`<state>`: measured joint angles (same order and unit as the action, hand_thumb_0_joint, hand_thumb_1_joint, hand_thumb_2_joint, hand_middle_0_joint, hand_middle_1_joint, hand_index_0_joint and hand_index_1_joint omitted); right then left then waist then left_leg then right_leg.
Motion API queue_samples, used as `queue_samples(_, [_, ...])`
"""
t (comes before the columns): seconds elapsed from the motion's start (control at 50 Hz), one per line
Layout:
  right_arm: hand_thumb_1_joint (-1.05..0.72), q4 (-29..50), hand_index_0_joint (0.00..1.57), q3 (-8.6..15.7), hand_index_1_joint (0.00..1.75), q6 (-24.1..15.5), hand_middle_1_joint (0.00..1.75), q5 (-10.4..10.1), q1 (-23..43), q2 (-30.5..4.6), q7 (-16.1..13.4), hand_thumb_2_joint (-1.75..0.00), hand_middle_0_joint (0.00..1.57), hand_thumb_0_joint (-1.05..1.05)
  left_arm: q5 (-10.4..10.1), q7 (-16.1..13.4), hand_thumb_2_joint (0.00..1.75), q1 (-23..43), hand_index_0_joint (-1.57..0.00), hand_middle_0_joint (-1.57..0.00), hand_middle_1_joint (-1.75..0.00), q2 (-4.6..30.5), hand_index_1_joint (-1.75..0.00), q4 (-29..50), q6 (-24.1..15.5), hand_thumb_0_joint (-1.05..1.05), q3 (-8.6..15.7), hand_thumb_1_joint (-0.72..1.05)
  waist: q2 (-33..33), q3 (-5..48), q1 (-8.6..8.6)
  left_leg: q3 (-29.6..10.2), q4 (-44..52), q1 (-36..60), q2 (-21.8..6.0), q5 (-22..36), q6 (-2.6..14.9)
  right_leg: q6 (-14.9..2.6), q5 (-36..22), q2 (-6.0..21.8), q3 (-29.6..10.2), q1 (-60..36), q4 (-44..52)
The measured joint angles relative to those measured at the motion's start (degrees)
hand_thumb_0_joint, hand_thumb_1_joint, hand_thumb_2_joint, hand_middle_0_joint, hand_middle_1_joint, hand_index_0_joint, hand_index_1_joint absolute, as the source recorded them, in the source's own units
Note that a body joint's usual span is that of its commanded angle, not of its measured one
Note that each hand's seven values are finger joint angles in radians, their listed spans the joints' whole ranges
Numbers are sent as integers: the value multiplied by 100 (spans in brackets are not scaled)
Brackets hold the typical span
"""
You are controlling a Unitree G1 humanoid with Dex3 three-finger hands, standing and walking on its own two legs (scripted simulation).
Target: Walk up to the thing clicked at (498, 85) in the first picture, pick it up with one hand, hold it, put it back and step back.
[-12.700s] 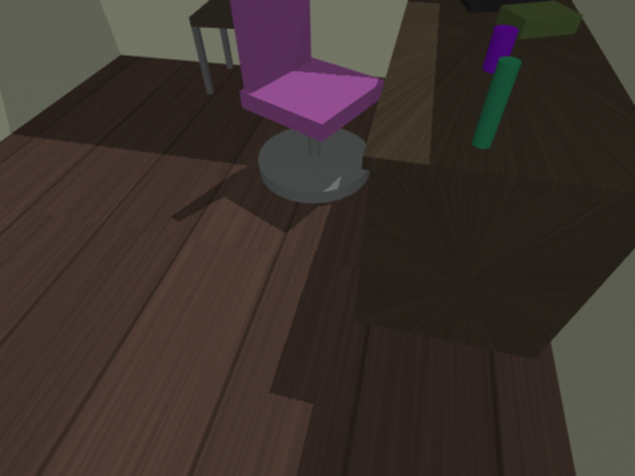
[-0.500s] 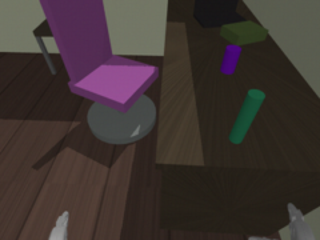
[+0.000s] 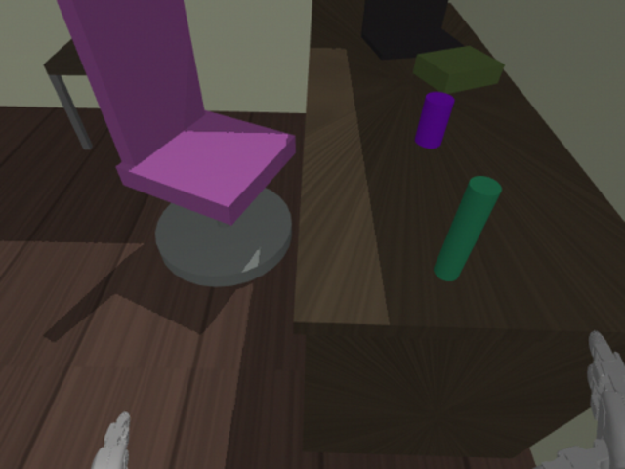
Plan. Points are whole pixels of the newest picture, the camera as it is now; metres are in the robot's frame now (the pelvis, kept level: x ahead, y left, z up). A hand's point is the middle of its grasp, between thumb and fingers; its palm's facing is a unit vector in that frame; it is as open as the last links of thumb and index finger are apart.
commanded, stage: rise first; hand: right
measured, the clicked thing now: (463, 233) +0.45 -0.23 +0.05
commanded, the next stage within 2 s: go down in 0.86 s
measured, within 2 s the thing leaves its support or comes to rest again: neither
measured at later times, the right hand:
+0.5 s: hand (597, 417) +0.17 -0.27 +0.08, palm faces +0.36 +0.84 -0.40, open 17.5 cm
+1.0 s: hand (620, 411) +0.17 -0.27 +0.10, palm faces +0.39 +0.82 -0.43, open 17.5 cm
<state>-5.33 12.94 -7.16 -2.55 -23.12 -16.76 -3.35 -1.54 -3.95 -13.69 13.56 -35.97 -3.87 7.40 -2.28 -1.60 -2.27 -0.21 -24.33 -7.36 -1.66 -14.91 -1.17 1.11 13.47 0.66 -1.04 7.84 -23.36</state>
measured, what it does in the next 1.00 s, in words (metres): stands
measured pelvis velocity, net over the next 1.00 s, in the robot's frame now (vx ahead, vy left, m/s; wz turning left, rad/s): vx -0.02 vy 0.00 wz -0.01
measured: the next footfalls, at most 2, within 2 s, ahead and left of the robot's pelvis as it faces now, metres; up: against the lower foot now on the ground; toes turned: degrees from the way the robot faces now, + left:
none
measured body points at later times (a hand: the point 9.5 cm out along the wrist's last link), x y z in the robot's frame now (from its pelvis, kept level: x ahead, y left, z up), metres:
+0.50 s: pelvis -0.02 +0.00 +0.00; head -0.02 +0.02 +0.45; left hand +0.15 +0.26 -0.09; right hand +0.14 -0.31 +0.10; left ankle -0.02 +0.13 -0.74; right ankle -0.01 -0.13 -0.74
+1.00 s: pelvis -0.02 +0.00 +0.00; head -0.02 +0.02 +0.45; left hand +0.14 +0.26 -0.09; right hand +0.14 -0.32 +0.13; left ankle -0.02 +0.13 -0.74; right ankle -0.01 -0.13 -0.74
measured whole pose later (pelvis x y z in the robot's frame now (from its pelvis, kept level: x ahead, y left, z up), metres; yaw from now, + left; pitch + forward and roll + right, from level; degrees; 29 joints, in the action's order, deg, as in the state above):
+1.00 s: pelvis -0.02 +0.00 +0.00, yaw +0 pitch -4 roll +0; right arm 6.2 19.4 -16.1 -2.7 -25.2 -18.5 -1.7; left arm -1.5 -2.4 -13.9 12.4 -36.3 -6.8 9.7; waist -2.9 -3.1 -3.1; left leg 0.3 -24.1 -6.9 -1.7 -13.4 -1.1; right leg 1.1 11.8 0.6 -1.5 7.5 -23.1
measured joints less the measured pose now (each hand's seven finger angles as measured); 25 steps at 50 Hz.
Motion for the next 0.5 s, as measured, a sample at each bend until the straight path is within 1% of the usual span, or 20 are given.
queue_samples(0.22, [55, 525, 6, 244, 5, -231, 5, -5, -182, -54, 85, -3, 5, -1, 13, 53, 4, -17, -5, -6, -5, -43, -6, 46, -65, -1, 104, -53, -4, -6, -27, 41, 5, 71, 4, 27, 13, 10, -46, 3, -41, -60, 15])
queue_samples(0.5, [55, 843, 6, 410, 5, -540, 5, 3, -173, -98, 136, -3, 6, -1, 21, 108, 5, -28, -5, -6, -5, -115, -6, 12, -174, -1, 156, -53, -21, -100, -52, 55, -12, 53, -7, 99, 17, 11, -139, -8, -56, -48, 24])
